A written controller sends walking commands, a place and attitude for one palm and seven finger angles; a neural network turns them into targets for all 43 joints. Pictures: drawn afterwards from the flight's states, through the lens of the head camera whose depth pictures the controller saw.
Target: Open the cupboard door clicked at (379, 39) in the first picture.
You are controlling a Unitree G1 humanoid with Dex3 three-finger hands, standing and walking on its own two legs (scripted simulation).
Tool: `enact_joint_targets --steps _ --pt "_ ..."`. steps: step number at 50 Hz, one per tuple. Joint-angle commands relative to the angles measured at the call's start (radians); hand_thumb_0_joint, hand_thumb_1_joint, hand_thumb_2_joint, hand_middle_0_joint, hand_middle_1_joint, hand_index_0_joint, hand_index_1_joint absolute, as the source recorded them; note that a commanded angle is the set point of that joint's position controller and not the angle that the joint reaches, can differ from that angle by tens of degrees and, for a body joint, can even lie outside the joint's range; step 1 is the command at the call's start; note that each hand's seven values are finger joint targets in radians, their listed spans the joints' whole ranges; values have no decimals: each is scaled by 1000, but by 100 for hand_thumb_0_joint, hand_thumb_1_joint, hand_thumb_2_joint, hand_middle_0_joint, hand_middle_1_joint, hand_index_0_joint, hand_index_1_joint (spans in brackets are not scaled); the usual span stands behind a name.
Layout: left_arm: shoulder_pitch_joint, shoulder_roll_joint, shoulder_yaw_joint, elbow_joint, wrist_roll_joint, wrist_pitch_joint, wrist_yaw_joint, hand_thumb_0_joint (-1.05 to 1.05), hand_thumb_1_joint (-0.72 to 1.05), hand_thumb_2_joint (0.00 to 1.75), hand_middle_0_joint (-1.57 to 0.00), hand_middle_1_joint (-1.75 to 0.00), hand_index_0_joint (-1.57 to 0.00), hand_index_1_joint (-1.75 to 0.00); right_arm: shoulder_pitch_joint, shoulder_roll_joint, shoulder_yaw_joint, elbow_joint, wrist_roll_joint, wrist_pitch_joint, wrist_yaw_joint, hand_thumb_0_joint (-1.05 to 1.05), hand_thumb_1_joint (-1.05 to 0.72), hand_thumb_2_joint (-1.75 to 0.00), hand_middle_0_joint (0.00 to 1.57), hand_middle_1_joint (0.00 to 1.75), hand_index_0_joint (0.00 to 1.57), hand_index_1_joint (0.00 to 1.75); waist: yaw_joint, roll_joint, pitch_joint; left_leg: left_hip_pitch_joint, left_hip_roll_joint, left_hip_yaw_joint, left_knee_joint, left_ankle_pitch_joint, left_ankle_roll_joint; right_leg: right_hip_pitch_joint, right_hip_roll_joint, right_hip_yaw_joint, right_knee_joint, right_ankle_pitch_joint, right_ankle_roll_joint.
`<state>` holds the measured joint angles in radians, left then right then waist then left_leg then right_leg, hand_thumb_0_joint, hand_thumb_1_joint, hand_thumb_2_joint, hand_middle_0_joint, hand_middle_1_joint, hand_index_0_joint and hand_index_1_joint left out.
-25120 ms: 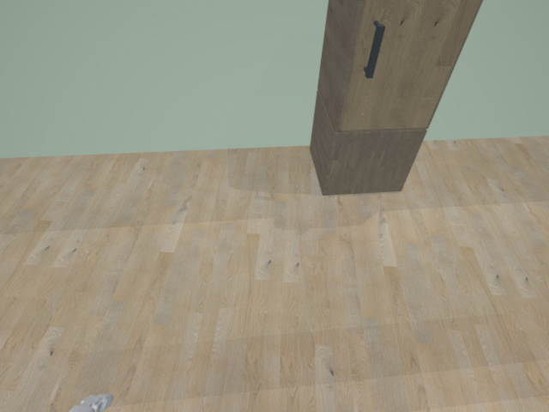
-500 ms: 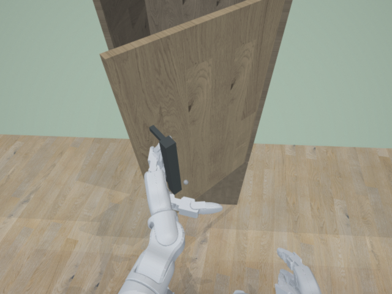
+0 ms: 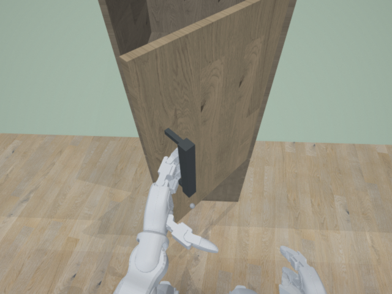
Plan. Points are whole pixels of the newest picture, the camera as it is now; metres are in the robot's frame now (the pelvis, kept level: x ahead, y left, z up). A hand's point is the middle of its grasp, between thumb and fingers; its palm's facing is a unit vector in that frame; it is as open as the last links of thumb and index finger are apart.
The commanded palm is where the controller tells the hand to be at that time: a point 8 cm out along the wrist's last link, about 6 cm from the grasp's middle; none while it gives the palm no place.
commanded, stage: slide the hand sideways off the handle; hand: left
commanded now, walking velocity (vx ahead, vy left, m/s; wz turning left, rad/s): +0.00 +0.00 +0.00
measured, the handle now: (180, 165) +0.36 +0.05 +0.07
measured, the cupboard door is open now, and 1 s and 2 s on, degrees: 47 47 47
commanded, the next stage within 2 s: draw the hand back to the body in 0.70 s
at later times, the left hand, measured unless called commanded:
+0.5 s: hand (164, 224) +0.24 +0.07 +0.06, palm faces -0.02 -1.00 -0.03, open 16.3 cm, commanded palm +0.21 +0.13 +0.06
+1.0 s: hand (140, 227) +0.22 +0.11 +0.09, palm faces -0.04 -1.00 -0.08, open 16.3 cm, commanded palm +0.19 +0.17 +0.09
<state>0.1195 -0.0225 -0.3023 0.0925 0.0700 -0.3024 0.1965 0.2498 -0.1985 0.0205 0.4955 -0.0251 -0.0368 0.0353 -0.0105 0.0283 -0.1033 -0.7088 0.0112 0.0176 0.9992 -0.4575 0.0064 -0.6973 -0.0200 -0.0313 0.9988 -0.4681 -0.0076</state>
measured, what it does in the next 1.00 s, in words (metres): stands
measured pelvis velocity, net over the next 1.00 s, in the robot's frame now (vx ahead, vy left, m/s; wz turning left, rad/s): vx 0.02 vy -0.02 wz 0.02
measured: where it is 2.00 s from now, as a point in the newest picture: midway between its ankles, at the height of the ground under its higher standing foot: outside the picture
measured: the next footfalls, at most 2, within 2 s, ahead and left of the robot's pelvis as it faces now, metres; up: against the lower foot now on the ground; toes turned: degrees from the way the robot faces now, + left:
none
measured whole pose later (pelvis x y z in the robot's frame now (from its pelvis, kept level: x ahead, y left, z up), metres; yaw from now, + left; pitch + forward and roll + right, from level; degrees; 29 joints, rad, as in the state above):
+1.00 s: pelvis +0.02 -0.02 -0.01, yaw +1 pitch +10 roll -1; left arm 0.52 0.17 -0.06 -0.32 -0.14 -0.27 -0.09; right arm 0.28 -0.22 0.02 0.44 0.01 -0.11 -0.04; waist 0.01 0.06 -0.13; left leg -0.73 0.03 -0.02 1.05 -0.51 -0.02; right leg -0.70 0.00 -0.07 1.04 -0.52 -0.03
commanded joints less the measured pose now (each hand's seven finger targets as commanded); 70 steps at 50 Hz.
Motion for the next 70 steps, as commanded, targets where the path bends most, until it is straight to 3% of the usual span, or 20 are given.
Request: enact_joint_targets --steps 1,5,10,13,19,25,31,35,39,41,45,48,50,54,60,65,66,67,68,70 --pt "-116 8 39 -290 -28 -47 -22 0 -50 30 -15 -30 -15 -30 -88 -96 -37 -186 13 -48 -24 0 -90 -90 20 30 20 30 8 -69 -201 135 -20 -31 -174 111 6 114 25 -14 -176 146 -29" --pt "-47 11 47 -354 -67 -46 -50 0 -50 30 -15 -30 -15 -30 -89 -94 -31 -195 17 -58 -35 0 -90 -90 20 30 20 30 1 -81 -187 140 -21 -31 -164 128 7 116 29 -16 -178 171 -22" --pt "45 12 24 -399 -71 -62 -93 0 -50 30 -15 -30 -15 -30 -68 -98 -34 -194 17 -80 -34 0 -90 -90 20 30 20 30 -12 -61 -179 132 -21 -39 -141 153 7 98 26 -18 -157 207 -20" --pt "114 61 64 -407 -71 -52 -120 0 -50 30 -15 -30 -15 -30 -62 -105 -38 -202 15 -82 -37 0 -90 -90 20 30 20 30 -4 -86 -185 113 -24 -35 -128 159 7 107 25 -10 -152 226 -18" --pt "195 124 142 -481 -91 -53 -141 0 -50 30 -15 -30 -15 -30 -64 -101 -39 -216 16 -81 -44 0 -90 -90 20 30 20 30 16 -73 -212 93 -33 -29 -105 201 8 146 23 7 -137 286 -18" --pt "293 113 136 -541 -138 -88 -192 0 -50 30 -15 -30 -15 -30 -51 -101 -39 -223 21 -103 -48 0 -90 -90 20 30 20 30 -6 -70 -206 74 -35 -24 -72 219 10 142 21 16 -131 353 -3" --pt "389 179 207 -520 -166 -89 -263 0 -50 30 -15 -30 -15 -30 -38 -113 -47 -223 24 -117 -58 0 -90 -90 20 30 20 30 -5 -96 -181 21 -36 -26 -43 181 6 127 11 46 -136 325 9" --pt "359 204 246 -558 -191 -88 -282 0 -50 30 -15 -30 -15 -30 -47 -113 -47 -228 27 -125 -66 0 -90 -90 20 30 20 30 -1 -73 -188 3 -40 -26 -29 170 4 124 7 57 -135 291 9" --pt "321 180 223 -586 -204 -106 -279 0 -50 30 -15 -30 -15 -30 -47 -114 -47 -227 29 -143 -71 0 -90 -90 20 30 20 30 -10 -64 -192 3 -38 -30 -14 162 7 93 14 49 -126 252 5" --pt "337 215 263 -600 -210 -110 -276 0 -50 30 -15 -30 -15 -30 -37 -118 -51 -223 31 -146 -73 0 -90 -90 20 30 20 30 -2 -55 -218 14 -36 -29 -17 165 5 103 15 50 -125 249 3" --pt "362 256 284 -662 -204 -69 -275 0 -50 30 -15 -30 -15 -30 -40 -115 -46 -241 40 -142 -78 0 -90 -90 20 30 20 30 12 -4 -234 70 -37 -24 -66 187 11 144 22 36 -146 251 -1" --pt "422 259 317 -635 -223 -17 -281 0 -50 30 -15 -30 -15 -30 -40 -112 -42 -241 50 -136 -84 0 -90 -90 20 30 20 30 19 -59 -188 79 -35 -24 -98 180 11 165 27 23 -177 246 4" --pt "419 243 307 -633 -240 15 -292 0 -50 30 -15 -30 -15 -30 -50 -115 -34 -245 55 -138 -87 0 -90 -90 20 30 20 30 10 -65 -149 91 -34 -27 -115 174 12 160 29 15 -197 239 7" --pt "427 282 365 -640 -270 53 -313 0 -50 30 -15 -30 -15 -30 -60 -124 -29 -236 57 -146 -98 0 -90 -90 20 30 20 30 18 -81 -112 109 -31 -33 -144 161 13 178 33 10 -233 204 6" --pt "364 319 403 -729 -293 45 -341 0 -50 30 -15 -30 -15 -30 -56 -125 -18 -231 60 -174 -104 0 -90 -90 20 30 20 30 17 5 -100 175 -27 -45 -187 168 11 177 42 -20 -236 196 -1" --pt "378 350 462 -721 -323 83 -372 0 -32 37 -16 -30 -16 -30 -61 -128 -14 -211 69 -190 -110 0 -90 -90 20 30 20 30 28 35 -99 216 -22 -52 -217 197 6 208 45 -37 -250 227 -4" --pt "359 500 492 -815 -176 106 -248 0 -29 39 -16 -30 -16 -30 -53 -124 -25 -207 49 -173 -138 0 -90 -90 20 30 20 30 66 49 -116 245 -5 -24 -262 202 10 245 20 23 -320 229 -15" --pt "434 411 467 -765 -165 138 -194 0 -26 40 -16 -30 -16 -30 -49 -101 -16 -201 44 -164 -145 0 -90 -90 20 30 20 30 46 23 -63 261 -9 -21 -274 199 10 236 17 11 -348 219 -12" --pt "445 376 438 -759 -157 156 -173 0 -22 42 -16 -30 -16 -30 -50 -103 -13 -199 44 -158 -145 0 -90 -90 20 30 20 30 40 -2 -35 261 -7 -24 -281 197 8 232 16 3 -355 214 -9" --pt "423 378 432 -764 -129 177 -137 0 -15 45 -16 -30 -16 -30 -59 -106 -9 -180 42 -148 -146 0 -90 -90 20 30 20 30 36 37 -17 300 -2 -18 -302 218 10 259 16 1 -377 227 -7"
